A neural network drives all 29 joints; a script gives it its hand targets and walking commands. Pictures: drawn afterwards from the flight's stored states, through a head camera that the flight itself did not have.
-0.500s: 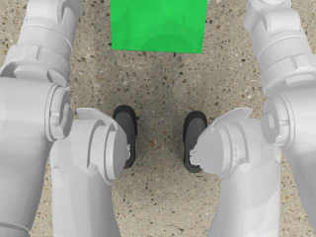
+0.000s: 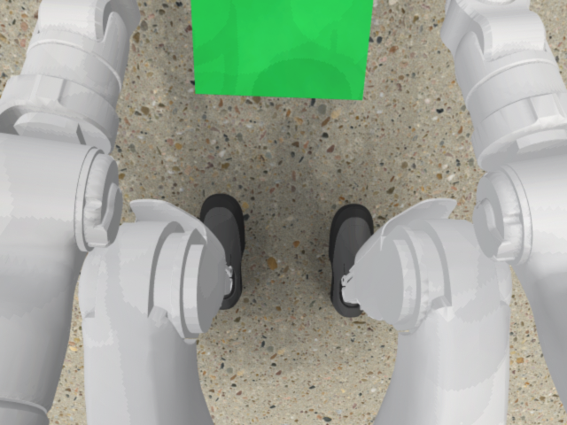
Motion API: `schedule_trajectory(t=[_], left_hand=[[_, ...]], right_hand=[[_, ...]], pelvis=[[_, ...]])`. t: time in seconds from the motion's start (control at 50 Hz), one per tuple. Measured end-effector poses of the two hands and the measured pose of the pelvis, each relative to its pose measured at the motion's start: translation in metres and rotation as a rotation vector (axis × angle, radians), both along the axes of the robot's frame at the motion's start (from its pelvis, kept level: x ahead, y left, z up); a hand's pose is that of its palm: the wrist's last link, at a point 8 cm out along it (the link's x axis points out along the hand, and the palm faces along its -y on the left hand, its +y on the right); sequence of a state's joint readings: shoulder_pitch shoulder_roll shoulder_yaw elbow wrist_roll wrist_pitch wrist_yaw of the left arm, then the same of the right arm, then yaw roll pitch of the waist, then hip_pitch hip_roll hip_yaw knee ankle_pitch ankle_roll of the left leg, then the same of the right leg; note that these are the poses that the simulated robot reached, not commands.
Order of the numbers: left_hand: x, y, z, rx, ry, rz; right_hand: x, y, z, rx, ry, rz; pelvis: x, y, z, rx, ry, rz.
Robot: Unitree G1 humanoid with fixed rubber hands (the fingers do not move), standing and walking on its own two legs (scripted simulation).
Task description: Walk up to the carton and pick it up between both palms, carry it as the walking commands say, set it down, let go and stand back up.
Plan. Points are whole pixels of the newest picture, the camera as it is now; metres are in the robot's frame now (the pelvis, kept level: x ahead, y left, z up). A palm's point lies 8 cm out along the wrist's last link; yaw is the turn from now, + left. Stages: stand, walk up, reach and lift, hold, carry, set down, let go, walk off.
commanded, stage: reach and lift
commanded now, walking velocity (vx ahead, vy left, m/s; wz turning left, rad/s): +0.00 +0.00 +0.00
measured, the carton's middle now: out of the picture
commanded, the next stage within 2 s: none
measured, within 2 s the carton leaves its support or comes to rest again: leaves its support in 1.30 s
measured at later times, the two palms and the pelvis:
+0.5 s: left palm out of the picture +0.56 +0.17 -0.19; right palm out of the picture +0.55 -0.12 -0.19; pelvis +0.00 +0.00 +0.00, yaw +0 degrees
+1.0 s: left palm out of the picture +0.56 +0.17 -0.19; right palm out of the picture +0.55 -0.12 -0.19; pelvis +0.00 +0.00 -0.01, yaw +0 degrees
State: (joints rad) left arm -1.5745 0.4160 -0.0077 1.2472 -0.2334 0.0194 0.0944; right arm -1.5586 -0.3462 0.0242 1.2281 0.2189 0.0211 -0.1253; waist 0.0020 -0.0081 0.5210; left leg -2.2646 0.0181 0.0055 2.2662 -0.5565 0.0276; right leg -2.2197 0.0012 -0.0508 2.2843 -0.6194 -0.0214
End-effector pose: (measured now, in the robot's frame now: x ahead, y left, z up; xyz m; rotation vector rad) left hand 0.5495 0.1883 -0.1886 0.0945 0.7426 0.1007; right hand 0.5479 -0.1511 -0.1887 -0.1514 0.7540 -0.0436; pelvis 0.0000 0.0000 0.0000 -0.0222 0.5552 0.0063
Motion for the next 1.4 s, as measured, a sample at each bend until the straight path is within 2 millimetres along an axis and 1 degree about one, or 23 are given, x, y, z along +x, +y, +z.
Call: schedule_trajectory(t=[0.06, 0.2, 0.28, 0.48, 0.66, 0.88, 1.1, 1.28, 1.4], left_hand=[[0.0, -0.002, 0.0, -0.008, 0.001, -0.01], [0.002, -0.008, 0.001, -0.035, -0.004, -0.025], [0.007, -0.023, 0.004, -0.064, -0.014, -0.054], [0.006, -0.022, 0.001, -0.116, -0.004, 0.0], [0.008, -0.022, 0.001, -0.149, 0.013, 0.02], [0.008, -0.021, 0.001, -0.149, 0.019, 0.013], [0.008, -0.022, 0.002, -0.125, 0.021, 0.002], [0.008, -0.028, 0.01, -0.062, 0.03, -0.031], [0.009, -0.035, 0.026, -0.054, 0.011, -0.021]], right_hand=[[0.001, 0.004, 0.002, 0.005, -0.007, 0.018], [0.002, 0.023, 0.002, 0.058, 0.002, 0.042], [0.004, 0.034, 0.003, 0.104, 0.003, 0.025], [0.003, 0.033, 0.002, 0.134, 0.012, -0.015], [0.005, 0.032, 0.001, 0.178, 0.036, -0.023], [0.006, 0.032, 0.001, 0.174, 0.042, -0.019], [0.006, 0.033, 0.004, 0.126, 0.044, 0.005], [0.005, 0.032, 0.013, 0.046, 0.055, 0.02], [0.001, 0.028, 0.027, 0.028, 0.043, 0.004]], pelvis=[[0.0, 0.0, 0.0, -0.001, 0.0, 0.0], [0.0, 0.0, 0.0, -0.002, 0.0, -0.002], [0.0, 0.0, 0.0, -0.002, 0.0, -0.002], [0.0, 0.0, 0.0, -0.004, 0.0, -0.004], [0.002, -0.002, -0.007, 0.001, -0.017, -0.005], [0.002, -0.002, -0.01, 0.0, -0.024, -0.006], [0.002, -0.002, -0.01, 0.0, -0.026, -0.006], [0.0, -0.003, -0.01, 0.001, -0.045, -0.008], [-0.004, -0.005, -0.008, 0.002, -0.071, -0.012]])
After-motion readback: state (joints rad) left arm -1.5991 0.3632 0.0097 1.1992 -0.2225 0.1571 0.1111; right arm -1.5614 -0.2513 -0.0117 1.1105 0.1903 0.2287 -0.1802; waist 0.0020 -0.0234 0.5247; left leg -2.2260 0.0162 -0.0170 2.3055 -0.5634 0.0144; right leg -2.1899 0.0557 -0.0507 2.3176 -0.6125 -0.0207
